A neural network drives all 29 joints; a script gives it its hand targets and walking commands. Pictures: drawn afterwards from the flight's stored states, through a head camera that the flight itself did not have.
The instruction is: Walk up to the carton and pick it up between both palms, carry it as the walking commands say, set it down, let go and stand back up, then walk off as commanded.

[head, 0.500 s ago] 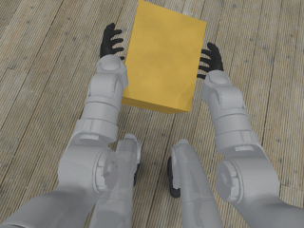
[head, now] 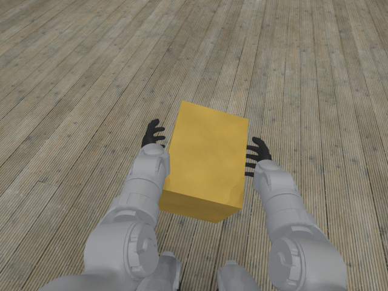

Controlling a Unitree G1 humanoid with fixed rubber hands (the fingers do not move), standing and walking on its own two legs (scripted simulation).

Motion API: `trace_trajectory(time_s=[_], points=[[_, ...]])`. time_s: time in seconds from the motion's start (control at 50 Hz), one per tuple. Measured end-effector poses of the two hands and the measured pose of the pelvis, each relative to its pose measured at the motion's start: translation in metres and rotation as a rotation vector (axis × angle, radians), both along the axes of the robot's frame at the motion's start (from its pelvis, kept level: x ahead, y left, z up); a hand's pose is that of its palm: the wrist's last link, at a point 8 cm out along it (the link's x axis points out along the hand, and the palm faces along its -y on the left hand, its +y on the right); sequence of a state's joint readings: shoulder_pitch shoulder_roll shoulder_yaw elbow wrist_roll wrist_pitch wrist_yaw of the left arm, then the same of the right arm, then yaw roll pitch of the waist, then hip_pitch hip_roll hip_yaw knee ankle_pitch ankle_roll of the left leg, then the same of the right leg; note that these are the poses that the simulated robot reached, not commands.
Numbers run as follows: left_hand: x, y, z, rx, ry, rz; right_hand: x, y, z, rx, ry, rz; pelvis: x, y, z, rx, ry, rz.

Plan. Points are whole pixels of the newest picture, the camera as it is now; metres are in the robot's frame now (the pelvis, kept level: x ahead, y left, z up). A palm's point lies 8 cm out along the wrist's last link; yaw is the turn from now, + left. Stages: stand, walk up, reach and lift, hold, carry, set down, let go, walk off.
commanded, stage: reach and lift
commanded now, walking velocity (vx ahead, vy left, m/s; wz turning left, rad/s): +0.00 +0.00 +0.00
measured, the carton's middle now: (199, 164) +0.43 +0.00 -0.05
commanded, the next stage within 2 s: hold in 1.90 s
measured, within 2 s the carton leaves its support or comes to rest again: neither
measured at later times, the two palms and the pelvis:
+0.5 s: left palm (154, 134) +0.40 +0.10 +0.10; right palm (279, 150) +0.38 -0.15 +0.09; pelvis +0.04 -0.01 +0.05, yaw -1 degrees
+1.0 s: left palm (144, 142) +0.36 +0.11 +0.12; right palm (282, 157) +0.35 -0.14 +0.12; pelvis +0.03 -0.01 +0.06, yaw -1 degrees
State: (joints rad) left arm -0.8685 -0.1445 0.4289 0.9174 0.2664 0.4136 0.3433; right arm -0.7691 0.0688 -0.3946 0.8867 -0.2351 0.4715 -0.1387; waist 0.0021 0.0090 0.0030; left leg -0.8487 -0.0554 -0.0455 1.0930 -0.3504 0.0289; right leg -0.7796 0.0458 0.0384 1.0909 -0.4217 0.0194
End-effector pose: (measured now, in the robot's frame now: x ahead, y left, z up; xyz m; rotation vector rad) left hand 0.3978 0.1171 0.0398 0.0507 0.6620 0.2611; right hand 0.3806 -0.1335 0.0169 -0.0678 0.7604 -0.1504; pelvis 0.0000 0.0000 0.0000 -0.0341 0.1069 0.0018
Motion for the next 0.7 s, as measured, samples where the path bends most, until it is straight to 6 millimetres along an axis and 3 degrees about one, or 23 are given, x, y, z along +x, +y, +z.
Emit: trace_trajectory(time_s=[0.28, 0.44, 0.6, 0.7], points=[[-0.004, -0.009, 0.016, -0.023, -0.004, 0.004, 0.001, -0.009, 0.03, 0.023, -0.031, -0.055, 0.028, -0.005, 0.034, 0.011, -0.037, -0.008], [0.001, -0.013, 0.055, -0.011, -0.084, 0.007, 0.005, -0.012, 0.064, 0.048, -0.112, -0.08, 0.038, -0.007, 0.046, 0.014, -0.074, -0.01], [-0.013, -0.015, 0.061, -0.019, -0.023, 0.001, -0.012, -0.015, 0.07, 0.06, -0.055, -0.09, 0.039, -0.009, 0.054, 0.018, -0.111, -0.011], [-0.02, -0.015, 0.075, -0.005, -0.045, 0.001, -0.017, -0.014, 0.081, 0.074, -0.077, -0.093, 0.035, -0.009, 0.055, 0.02, -0.137, -0.01]])
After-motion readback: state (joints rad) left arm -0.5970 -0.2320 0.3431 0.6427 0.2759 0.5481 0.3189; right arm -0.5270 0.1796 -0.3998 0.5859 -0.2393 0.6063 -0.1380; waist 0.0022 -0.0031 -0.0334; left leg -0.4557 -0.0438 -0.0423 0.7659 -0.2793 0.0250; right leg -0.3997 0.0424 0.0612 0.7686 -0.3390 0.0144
